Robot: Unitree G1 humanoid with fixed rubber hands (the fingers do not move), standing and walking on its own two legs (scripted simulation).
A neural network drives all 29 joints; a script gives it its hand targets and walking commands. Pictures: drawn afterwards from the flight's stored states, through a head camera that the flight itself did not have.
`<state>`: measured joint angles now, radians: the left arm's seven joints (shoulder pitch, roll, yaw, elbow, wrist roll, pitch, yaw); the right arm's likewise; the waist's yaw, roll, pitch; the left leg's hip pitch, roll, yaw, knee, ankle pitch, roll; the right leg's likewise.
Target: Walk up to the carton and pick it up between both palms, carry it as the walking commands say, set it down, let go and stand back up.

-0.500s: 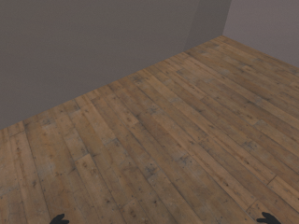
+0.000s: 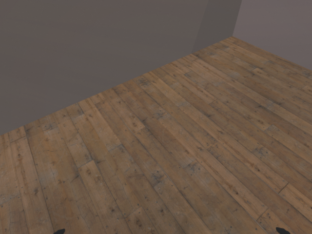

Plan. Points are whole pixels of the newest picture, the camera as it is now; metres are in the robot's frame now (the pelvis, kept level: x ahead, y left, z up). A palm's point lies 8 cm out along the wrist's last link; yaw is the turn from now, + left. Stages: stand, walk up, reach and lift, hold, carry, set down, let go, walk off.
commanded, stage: stand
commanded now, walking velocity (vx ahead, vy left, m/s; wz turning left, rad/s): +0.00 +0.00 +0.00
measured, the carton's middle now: out of the picture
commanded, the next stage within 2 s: walk up in 0.34 s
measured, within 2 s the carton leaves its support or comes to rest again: neither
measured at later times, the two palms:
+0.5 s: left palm out of the picture +0.11 +0.31 -0.10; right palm out of the picture +0.11 -0.31 -0.10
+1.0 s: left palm out of the picture +0.06 +0.44 -0.08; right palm (242, 209) +0.21 -0.20 -0.07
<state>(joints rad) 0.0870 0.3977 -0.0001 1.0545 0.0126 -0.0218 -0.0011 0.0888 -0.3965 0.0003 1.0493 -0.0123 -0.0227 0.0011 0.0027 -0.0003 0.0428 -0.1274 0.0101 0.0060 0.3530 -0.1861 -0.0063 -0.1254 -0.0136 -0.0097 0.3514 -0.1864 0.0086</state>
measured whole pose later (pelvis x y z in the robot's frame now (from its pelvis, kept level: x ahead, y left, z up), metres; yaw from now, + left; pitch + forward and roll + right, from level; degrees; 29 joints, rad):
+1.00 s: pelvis +0.00 +0.08 -0.01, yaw +19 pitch +3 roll +0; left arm 0.08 0.49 0.07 0.82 0.00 -0.03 0.00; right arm 0.20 -0.45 -0.06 0.66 -0.07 0.03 0.10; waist -0.07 -0.02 0.01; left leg -0.36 -0.08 -0.11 0.48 -0.16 0.03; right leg -0.44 0.01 -0.02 0.77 -0.42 -0.02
